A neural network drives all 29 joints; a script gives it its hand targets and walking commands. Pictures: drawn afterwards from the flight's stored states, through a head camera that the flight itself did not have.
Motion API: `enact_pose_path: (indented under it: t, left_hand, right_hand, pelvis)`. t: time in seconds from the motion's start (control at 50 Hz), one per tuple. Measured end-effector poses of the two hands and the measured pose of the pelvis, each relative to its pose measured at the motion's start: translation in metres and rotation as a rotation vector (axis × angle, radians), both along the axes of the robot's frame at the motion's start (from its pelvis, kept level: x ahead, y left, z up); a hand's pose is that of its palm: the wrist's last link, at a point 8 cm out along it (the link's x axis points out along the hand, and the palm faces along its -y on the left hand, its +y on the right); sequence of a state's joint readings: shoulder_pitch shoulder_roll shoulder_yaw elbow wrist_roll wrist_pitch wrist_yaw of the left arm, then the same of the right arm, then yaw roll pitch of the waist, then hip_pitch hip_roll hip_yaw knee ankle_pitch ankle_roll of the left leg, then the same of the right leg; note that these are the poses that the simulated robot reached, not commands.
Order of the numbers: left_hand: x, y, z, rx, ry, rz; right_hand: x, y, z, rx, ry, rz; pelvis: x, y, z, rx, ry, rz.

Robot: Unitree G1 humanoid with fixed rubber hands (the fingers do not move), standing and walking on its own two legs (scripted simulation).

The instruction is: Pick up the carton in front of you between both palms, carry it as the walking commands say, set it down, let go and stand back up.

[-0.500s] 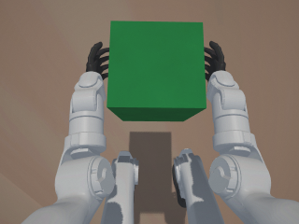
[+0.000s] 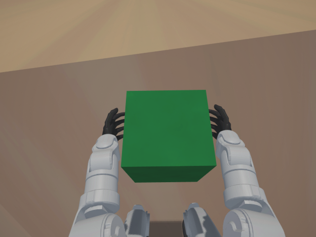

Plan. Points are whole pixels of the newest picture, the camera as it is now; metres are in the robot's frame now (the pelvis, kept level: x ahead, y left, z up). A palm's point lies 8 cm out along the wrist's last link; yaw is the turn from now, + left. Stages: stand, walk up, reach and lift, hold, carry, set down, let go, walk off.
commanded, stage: reach and lift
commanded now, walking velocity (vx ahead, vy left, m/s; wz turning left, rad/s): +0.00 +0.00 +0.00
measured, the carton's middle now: (166, 141) +0.39 +0.00 -0.10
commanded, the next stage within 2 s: hold in 1.48 s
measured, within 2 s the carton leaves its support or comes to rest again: neither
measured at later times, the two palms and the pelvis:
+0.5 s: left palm (90, 133) +0.33 +0.15 +0.12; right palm (249, 124) +0.34 -0.15 +0.12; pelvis +0.04 +0.00 +0.10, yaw +0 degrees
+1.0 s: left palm (86, 131) +0.33 +0.15 +0.13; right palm (252, 122) +0.34 -0.15 +0.13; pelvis +0.03 +0.00 +0.10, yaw +0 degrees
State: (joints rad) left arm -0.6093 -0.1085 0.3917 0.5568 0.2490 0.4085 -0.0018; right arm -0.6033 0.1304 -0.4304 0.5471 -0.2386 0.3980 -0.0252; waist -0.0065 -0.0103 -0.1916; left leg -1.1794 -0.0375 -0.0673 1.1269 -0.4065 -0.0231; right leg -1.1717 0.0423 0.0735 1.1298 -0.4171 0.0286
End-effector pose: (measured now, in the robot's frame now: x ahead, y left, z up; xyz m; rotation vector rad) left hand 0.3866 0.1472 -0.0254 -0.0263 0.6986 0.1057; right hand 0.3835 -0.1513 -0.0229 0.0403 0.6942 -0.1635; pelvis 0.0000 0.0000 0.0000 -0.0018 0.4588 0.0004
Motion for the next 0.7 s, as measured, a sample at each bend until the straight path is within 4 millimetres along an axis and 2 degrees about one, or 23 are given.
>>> enact_pose_path:
  t: [0.28,0.48,0.56,0.7]
  left_hand:
    - [-0.030,0.000,0.084,0.005,-0.008,0.011]
    - [-0.051,0.000,0.138,0.025,-0.039,0.010]
    - [-0.056,0.000,0.149,0.032,-0.033,0.003]
    - [-0.061,0.001,0.150,0.028,-0.007,0.004]
  right_hand:
    - [-0.026,0.000,0.084,-0.002,-0.008,0.014]
    - [-0.044,0.000,0.137,-0.025,-0.038,0.045]
    - [-0.048,0.000,0.148,-0.032,-0.032,0.051]
    - [-0.054,0.000,0.149,-0.029,-0.007,0.048]
  pelvis:
    - [0.028,-0.002,0.067,0.004,-0.231,-0.002]
    - [0.039,-0.003,0.096,0.004,-0.420,0.002]
    - [0.037,-0.003,0.100,0.004,-0.477,0.003]
    - [0.029,-0.003,0.100,0.004,-0.525,0.002]
